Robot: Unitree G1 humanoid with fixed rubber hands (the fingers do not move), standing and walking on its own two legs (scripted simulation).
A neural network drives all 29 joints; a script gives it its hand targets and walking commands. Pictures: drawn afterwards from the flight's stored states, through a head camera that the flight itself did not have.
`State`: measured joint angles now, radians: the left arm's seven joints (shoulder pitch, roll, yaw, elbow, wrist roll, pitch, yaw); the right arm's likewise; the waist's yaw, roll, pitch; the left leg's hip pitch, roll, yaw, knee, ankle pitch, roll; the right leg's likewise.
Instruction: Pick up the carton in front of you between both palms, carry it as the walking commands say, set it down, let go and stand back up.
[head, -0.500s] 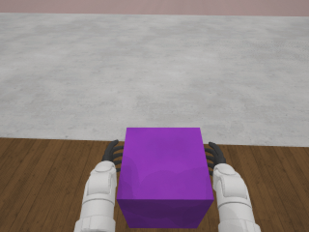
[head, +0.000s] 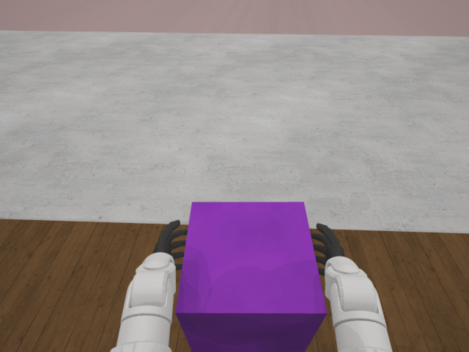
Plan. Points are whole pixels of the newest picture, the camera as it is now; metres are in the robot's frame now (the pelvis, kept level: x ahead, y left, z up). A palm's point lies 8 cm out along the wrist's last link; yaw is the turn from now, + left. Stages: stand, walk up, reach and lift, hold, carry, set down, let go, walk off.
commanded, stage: reach and lift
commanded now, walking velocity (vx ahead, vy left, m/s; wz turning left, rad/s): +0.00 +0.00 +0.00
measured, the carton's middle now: (247, 283) +0.29 +0.00 -0.04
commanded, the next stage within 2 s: hold in 0.06 s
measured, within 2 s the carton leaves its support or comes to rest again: neither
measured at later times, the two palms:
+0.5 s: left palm (160, 261) +0.28 +0.15 +0.05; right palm (337, 265) +0.27 -0.15 +0.05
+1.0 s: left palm (161, 258) +0.28 +0.15 +0.05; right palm (337, 262) +0.28 -0.15 +0.05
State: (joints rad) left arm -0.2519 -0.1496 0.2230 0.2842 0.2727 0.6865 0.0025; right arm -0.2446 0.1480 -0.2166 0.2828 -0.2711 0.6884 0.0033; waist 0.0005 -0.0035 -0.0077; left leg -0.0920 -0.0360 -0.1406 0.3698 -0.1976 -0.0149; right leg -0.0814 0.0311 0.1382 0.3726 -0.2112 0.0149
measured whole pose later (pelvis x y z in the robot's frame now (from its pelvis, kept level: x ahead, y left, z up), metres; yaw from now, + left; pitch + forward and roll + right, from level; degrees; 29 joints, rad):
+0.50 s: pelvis -0.01 +0.00 +0.00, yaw +0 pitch -7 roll +0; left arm -0.29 -0.16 0.24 0.25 0.29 0.76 -0.01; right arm -0.28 0.16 -0.24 0.25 -0.28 0.76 0.01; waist 0.00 0.00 0.02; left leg -0.06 -0.03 -0.14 0.37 -0.19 -0.02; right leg -0.05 0.03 0.14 0.38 -0.20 0.01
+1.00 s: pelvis -0.01 +0.00 +0.00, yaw +0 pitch -6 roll +0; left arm -0.27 -0.15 0.23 0.23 0.28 0.77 -0.01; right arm -0.26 0.15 -0.21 0.23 -0.28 0.77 0.01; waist 0.00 0.00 0.00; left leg -0.07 -0.03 -0.13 0.37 -0.19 -0.02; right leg -0.06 0.03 0.13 0.37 -0.20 0.01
